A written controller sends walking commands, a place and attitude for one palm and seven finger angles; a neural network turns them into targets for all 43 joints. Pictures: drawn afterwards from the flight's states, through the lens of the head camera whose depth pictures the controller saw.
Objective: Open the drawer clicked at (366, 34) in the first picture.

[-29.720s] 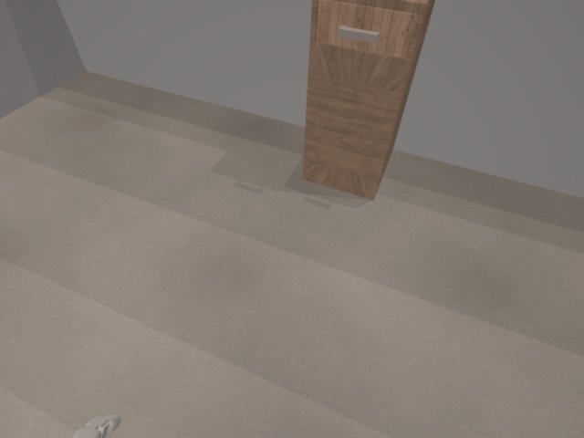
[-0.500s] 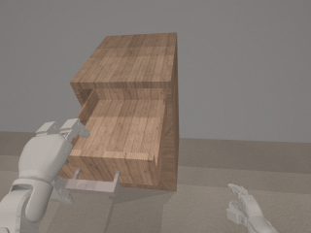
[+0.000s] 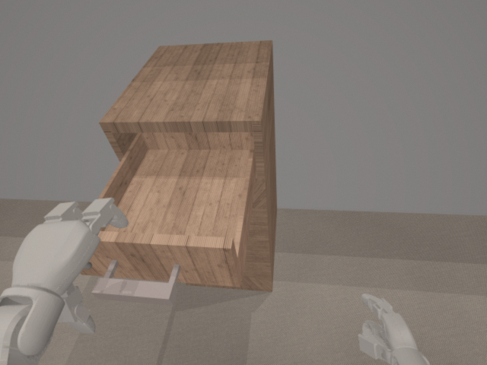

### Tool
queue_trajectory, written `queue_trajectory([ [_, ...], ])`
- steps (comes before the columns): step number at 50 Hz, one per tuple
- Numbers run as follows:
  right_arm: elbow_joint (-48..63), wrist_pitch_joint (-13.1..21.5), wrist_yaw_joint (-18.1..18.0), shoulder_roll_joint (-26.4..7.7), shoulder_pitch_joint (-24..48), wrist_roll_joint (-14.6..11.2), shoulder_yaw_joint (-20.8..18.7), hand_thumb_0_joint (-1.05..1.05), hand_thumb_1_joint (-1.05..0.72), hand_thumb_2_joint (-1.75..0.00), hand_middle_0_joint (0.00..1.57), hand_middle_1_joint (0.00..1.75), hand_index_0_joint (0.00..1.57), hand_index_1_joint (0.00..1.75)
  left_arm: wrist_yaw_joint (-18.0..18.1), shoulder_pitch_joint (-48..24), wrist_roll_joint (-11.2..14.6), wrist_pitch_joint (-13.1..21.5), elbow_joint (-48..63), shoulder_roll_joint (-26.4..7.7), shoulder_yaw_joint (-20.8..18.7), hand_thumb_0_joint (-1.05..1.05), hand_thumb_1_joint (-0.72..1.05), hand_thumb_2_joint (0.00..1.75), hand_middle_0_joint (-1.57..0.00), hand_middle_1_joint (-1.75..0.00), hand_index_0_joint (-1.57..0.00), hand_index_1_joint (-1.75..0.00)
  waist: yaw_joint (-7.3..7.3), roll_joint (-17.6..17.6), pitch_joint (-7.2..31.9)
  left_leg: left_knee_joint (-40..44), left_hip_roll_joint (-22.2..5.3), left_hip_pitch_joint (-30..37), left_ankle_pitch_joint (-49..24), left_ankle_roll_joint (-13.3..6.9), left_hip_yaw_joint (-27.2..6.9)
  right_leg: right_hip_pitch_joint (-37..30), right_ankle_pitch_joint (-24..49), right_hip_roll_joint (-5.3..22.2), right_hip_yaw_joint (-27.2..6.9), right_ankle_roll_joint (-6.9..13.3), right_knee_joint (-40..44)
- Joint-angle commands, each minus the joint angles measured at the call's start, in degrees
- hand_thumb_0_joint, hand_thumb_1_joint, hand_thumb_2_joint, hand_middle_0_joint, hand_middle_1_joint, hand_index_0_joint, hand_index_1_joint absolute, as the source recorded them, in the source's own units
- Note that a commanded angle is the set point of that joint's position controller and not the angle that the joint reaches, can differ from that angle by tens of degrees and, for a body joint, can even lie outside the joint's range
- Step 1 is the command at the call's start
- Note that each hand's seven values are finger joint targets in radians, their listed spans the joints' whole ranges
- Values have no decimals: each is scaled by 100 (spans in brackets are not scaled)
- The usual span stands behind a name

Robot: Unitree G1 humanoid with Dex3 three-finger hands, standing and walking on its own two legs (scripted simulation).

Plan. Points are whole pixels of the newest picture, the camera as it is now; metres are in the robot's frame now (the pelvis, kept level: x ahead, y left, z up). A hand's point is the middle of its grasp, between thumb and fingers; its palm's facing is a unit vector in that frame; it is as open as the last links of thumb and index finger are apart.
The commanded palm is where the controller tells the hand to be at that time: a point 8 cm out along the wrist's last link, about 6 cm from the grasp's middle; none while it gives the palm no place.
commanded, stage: draw the hand back to the body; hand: left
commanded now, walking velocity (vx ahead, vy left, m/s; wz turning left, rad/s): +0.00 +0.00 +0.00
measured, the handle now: (140, 279) +0.24 +0.24 +0.00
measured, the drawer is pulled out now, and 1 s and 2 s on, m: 0.30 0.30 0.30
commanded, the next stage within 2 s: step back with the hand held close in 1.18 s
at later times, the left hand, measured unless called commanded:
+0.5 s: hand (94, 234) +0.22 +0.22 +0.18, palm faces +0.35 -0.87 -0.34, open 12.7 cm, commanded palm +0.16 +0.27 +0.19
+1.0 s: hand (72, 249) +0.19 +0.25 +0.18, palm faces +0.40 -0.83 -0.38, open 8.4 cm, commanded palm +0.14 +0.29 +0.19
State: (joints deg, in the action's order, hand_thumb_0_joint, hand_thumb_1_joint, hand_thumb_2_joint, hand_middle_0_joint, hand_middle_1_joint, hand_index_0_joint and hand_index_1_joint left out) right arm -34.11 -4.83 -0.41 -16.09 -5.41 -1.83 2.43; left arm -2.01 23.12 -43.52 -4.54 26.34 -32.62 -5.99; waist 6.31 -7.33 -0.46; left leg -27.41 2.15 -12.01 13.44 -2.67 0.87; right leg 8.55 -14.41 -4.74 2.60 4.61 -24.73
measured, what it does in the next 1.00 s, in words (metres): stands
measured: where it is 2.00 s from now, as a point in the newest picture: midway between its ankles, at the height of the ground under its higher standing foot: outside the picture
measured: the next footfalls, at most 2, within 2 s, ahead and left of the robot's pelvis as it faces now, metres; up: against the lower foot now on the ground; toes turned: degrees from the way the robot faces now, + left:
right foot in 1.98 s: -0.04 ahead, -0.09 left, +0.00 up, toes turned -1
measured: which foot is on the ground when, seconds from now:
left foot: down 0.00-1.00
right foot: down 0.00-1.00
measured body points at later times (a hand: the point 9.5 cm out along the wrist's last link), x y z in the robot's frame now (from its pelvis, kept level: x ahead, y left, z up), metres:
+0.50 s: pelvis +0.02 +0.01 +0.00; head +0.01 -0.01 +0.45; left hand +0.19 +0.27 +0.20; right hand +0.21 -0.20 -0.08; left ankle +0.02 +0.09 -0.74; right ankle -0.01 -0.07 -0.74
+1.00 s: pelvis +0.01 +0.01 +0.00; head +0.00 -0.02 +0.45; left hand +0.17 +0.29 +0.20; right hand +0.21 -0.20 -0.08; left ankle +0.02 +0.09 -0.74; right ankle -0.01 -0.07 -0.74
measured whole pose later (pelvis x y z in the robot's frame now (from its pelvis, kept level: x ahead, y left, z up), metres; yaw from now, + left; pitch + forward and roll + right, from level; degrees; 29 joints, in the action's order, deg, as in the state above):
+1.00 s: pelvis +0.01 +0.01 +0.00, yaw +0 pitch -4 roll -1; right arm -36.0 5.3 -3.0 -12.3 -9.8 -1.3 0.5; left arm 5.9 30.2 5.6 7.8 27.5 -19.1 -17.0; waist 3.2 -4.5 -1.1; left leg -23.4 2.8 -7.0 12.8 -3.2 0.5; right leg 2.9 -13.3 -4.2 2.6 3.9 -19.7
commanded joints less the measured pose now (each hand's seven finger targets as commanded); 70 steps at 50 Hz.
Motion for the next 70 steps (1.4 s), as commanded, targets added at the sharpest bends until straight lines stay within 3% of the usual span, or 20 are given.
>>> queue_trajectory([
  [1,1096,415,-76,-420,985,47,-182,0,-90,-90,20,30,20,30,405,-667,-118,333,1279,-1332,-1119,0,-50,30,-30,-120,-30,-120,54,386,884,31,-66,561,-923,47,-245,360,611,468,-686,-274,586],
  [9,1108,369,-5,-441,1107,-30,-224,0,-90,-90,20,30,20,30,528,-149,126,281,1000,-1354,-1488,0,-50,30,-30,-120,-30,-120,47,365,816,-115,-40,454,-1173,74,-264,317,1388,428,-788,-249,434],
  [10,1182,757,-94,1,344,22,-249,0,-90,-90,20,30,20,30,627,-652,4061,817,1002,817,-1162,0,-47,32,-30,-118,-30,-118,-613,636,477,45,-305,1016,-863,-41,-107,170,1365,431,-313,-229,584],
  [11,1056,972,-173,-185,335,54,-255,0,-90,-90,20,30,20,30,722,-41,4206,1030,622,288,-1482,0,-43,33,-29,-115,-29,-115,-444,1045,400,153,-391,997,-768,-15,-185,186,1152,383,-340,-245,548],
  [12,1044,1051,-187,-185,406,54,-231,0,-90,-90,20,30,20,30,740,203,4248,1116,638,354,-1445,0,-40,34,-29,-113,-29,-113,-393,753,397,229,-361,971,-711,2,-192,148,1008,388,-345,-241,572],
  [13,1057,1062,-249,-182,414,46,-227,0,-90,-90,20,30,20,30,756,111,4586,1234,1005,259,-1583,0,-36,36,-29,-111,-29,-111,-341,1120,474,320,-365,971,-783,11,-221,38,1007,448,-288,-282,675],
  [14,1005,1169,-291,-206,499,56,-218,0,-90,-90,20,30,20,30,791,-17,4709,1364,1130,175,-1676,0,-32,37,-29,-109,-29,-109,-340,1028,526,347,-357,1018,-770,18,-219,12,939,446,-317,-292,723],
  [19,890,1510,-337,-210,335,152,-198,0,-90,-90,20,30,20,30,931,-74,4812,1651,1813,143,-1688,0,-15,45,-27,-98,-27,-98,-274,-18,373,501,-343,907,-1136,90,-226,-86,1158,555,-374,-204,828],
  [23,794,1529,-272,-166,203,144,-215,0,-90,-90,20,30,20,30,888,65,4834,1652,1695,310,-1648,0,-1,51,-26,-88,-26,-88,-281,-266,392,530,-396,949,-1724,184,-283,-253,1528,542,-275,-172,675],
  [28,785,1374,-222,-187,258,116,-338,0,-90,-90,20,30,20,30,758,562,4946,1604,1330,494,-1684,0,17,58,-25,-77,-25,-77,-275,630,513,510,-452,936,-1957,164,-254,-360,1843,535,-220,-232,631],
  [34,810,1299,-240,-239,302,78,-396,0,-90,-90,20,30,20,30,766,522,4934,1634,1508,381,-1750,0,37,68,-24,-64,-24,-64,-307,348,637,526,-433,988,-1740,180,-262,-284,1598,540,-274,-227,720],
  [38,808,1296,-276,-211,273,66,-401,0,-90,-90,20,30,20,30,829,557,4930,1628,1491,321,-1823,0,51,74,-23,-55,-23,-55,-313,541,630,537,-418,954,-1614,157,-273,-268,1556,552,-281,-246,732],
  [49,767,1351,-281,-220,302,65,-380,0,-90,-90,20,30,20,30,857,316,4897,1611,1334,404,-1714,0,90,90,-20,-30,-20,-30,-339,286,245,666,-399,885,-1057,156,-336,-54,932,532,-316,-223,927],
  [52,764,1330,-273,-202,301,71,-383,0,-90,-90,20,30,20,30,867,418,4919,1609,1212,393,-1754,0,90,90,-20,-30,-20,-30,-317,564,282,688,-391,839,-990,134,-339,-114,895,539,-289,-242,918],
  [56,766,1348,-269,-191,315,67,-366,0,-90,-90,20,30,20,30,874,358,4913,1625,1308,358,-1768,0,90,90,-20,-30,-20,-30,-321,280,253,681,-393,844,-937,139,-319,-85,871,566,-348,-228,952],
  [64,756,1366,-272,-204,346,55,-390,0,-90,-90,20,30,20,30,880,341,4909,1645,1321,357,-1750,0,90,90,-20,-30,-20,-30,-329,350,180,642,-378,819,-839,129,-301,-22,765,574,-401,-238,1034],
  [65,994,1309,-272,-306,192,-9,-384,0,-90,-90,20,30,20,30,924,-303,4827,1856,1880,-491,-2634,0,90,90,-20,-30,-20,-30,-498,450,-377,423,-428,420,-284,-12,-542,797,769,912,-1190,-243,1317],
  [66,803,1256,-259,-211,109,65,-393,0,-90,-90,20,30,20,30,872,168,4793,1918,1334,-1,-2302,0,90,90,-20,-30,-20,-30,-569,828,-254,197,-369,413,-149,-53,-577,816,634,1056,-1239,-226,1410],
  [68,866,1198,-203,-247,78,37,-430,0,-90,-90,20,30,20,30,832,500,4721,1908,1182,268,-2032,0,90,90,-20,-30,-20,-30,-607,1148,-17,-65,-343,466,-281,-61,-515,800,917,1209,-1311,-238,1357],
  [70,929,1208,-197,-280,92,12,-507,0,-90,-90,20,30,20,30,828,659,4711,1970,1292,224,-2092,0,90,90,-20,-30,-20,-30,-605,862,322,-96,-389,461,-542,-37,-452,608,1517,1296,-1279,-244,1069],
])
